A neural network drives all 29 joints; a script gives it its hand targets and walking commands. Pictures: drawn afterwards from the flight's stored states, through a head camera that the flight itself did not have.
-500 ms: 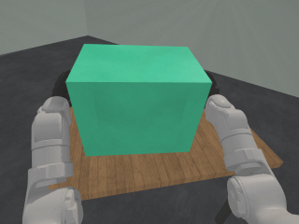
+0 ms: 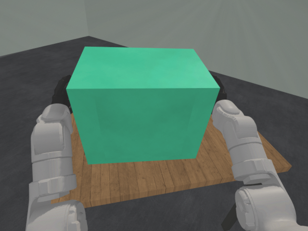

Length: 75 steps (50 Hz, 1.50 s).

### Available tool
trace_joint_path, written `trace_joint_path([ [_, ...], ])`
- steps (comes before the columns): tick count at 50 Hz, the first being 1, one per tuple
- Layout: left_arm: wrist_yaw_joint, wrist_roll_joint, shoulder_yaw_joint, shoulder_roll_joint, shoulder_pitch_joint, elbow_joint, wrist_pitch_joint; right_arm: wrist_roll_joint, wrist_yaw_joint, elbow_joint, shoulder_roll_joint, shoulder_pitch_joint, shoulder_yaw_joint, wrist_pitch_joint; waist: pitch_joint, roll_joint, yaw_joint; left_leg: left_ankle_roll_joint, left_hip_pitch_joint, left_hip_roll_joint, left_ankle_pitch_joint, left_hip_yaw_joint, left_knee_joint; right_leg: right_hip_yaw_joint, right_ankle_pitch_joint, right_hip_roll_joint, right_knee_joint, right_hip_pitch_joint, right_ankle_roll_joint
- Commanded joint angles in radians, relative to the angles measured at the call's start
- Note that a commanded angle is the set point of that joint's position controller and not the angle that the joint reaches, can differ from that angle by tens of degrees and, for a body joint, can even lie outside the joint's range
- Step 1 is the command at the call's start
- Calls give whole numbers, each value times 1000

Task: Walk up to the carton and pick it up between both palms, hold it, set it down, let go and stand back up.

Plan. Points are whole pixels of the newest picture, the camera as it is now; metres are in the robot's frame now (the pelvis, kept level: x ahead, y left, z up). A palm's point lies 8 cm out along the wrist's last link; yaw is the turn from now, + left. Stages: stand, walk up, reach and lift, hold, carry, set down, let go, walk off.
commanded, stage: hold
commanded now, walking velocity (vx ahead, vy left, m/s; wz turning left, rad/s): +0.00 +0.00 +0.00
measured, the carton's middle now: (142, 104) +0.40 +0.01 +0.20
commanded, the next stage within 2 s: none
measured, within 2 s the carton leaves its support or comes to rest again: neither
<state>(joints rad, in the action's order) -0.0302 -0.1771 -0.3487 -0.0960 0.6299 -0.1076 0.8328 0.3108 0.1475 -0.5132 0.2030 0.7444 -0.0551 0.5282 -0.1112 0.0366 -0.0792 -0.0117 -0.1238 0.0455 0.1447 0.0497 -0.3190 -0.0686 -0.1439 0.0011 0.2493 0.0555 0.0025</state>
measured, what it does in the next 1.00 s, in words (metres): stands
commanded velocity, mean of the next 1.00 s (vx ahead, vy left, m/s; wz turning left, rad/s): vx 0.00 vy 0.00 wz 0.00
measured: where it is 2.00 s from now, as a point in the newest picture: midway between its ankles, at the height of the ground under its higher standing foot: outside the picture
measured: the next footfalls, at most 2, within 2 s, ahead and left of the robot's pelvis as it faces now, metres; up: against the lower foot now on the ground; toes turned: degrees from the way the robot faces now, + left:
none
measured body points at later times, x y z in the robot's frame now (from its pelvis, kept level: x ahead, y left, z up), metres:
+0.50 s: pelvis -0.01 +0.00 +0.00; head -0.07 +0.02 +0.44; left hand +0.37 +0.20 +0.22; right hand +0.38 -0.18 +0.23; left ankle +0.02 +0.12 -0.75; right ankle +0.00 -0.11 -0.75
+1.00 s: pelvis -0.01 +0.00 +0.00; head -0.07 +0.02 +0.44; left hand +0.37 +0.20 +0.22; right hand +0.37 -0.19 +0.22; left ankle +0.02 +0.12 -0.75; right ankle +0.00 -0.11 -0.75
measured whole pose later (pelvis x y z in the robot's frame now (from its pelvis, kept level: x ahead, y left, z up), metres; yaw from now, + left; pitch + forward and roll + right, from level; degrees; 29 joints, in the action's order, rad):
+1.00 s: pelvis -0.01 +0.00 +0.00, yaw +0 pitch -3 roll -1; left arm -0.03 -0.18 -0.35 -0.11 0.67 -0.21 0.78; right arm 0.30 0.14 -0.60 0.21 0.77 -0.04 0.49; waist -0.12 0.03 -0.08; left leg -0.01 -0.13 0.04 0.13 0.05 -0.32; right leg -0.07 -0.14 0.00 0.26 0.06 0.00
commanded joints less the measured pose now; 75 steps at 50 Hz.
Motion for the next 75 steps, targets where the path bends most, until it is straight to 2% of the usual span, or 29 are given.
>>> trace_joint_path([
  [1,-136,212,533,479,817,176,-83,131,-132,353,-594,861,331,-46,-390,-73,-2,-7,181,-79,-248,-44,-2,42,229,58,-1,-38,-37],
  [9,-139,215,524,483,846,137,-96,120,-135,318,-609,885,320,-51,-393,-64,-1,0,166,-80,-204,-43,10,44,194,55,-6,-33,-37],
  [25,-135,220,522,494,862,105,-112,126,-137,296,-618,910,316,-63,-399,-69,2,0,166,-81,-210,-45,6,48,194,56,-7,-35,-37],
  [26,-134,223,527,498,867,114,-113,127,-137,299,-618,909,317,-64,-406,-72,1,-2,171,-81,-217,-45,5,47,194,58,-7,-36,-36],
  [27,-136,238,547,503,879,149,-120,135,-141,323,-602,887,318,-81,-451,-113,-27,-26,205,-81,-266,-51,-16,36,239,55,4,-44,-36],
  [28,-135,232,545,500,869,147,-122,136,-141,329,-591,892,322,-85,-449,-111,-19,-29,218,-82,-284,-54,-24,34,243,58,0,-39,-36],
  [29,-134,228,541,491,866,140,-123,134,-141,324,-588,883,322,-84,-435,-103,-26,-29,227,-81,-285,-52,-24,33,248,59,-2,-30,-38],
  [34,-146,191,501,487,826,88,-120,111,-143,283,-587,880,316,-90,-358,-72,-5,-13,181,-78,-219,-48,7,32,187,55,-14,-35,-35],
  [42,-135,213,523,503,851,99,-131,126,-143,323,-610,915,335,-102,-398,-62,1,-6,192,-78,-242,-47,-7,34,202,59,-9,-25,-36],
  [54,-134,216,522,504,861,77,-135,115,-142,289,-614,912,322,-103,-398,-66,-5,-2,183,-80,-211,-46,1,39,184,53,-14,-24,-37],
  [66,-135,213,523,504,851,91,-135,122,-140,299,-606,903,325,-103,-396,-74,-8,-10,193,-80,-242,-49,-6,35,204,57,-10,-30,-37],
  [67,-135,213,524,504,850,93,-135,123,-140,301,-605,902,326,-103,-396,-74,-8,-10,194,-80,-244,-49,-7,35,204,57,-10,-30,-36],
  [68,-130,210,525,510,852,90,-132,122,-141,301,-616,918,323,-93,-382,-56,11,-2,183,-80,-225,-46,2,41,184,62,-14,-24,-35],
  [70,-124,214,526,512,861,93,-127,125,-145,300,-627,930,327,-87,-380,-50,19,5,165,-78,-202,-43,11,45,162,60,-16,-22,-34],
  [75,-111,231,556,520,860,137,-117,140,-144,321,-620,918,336,-80,-420,-73,11,-3,194,-75,-251,-46,-7,48,203,64,-7,-20,-31],
])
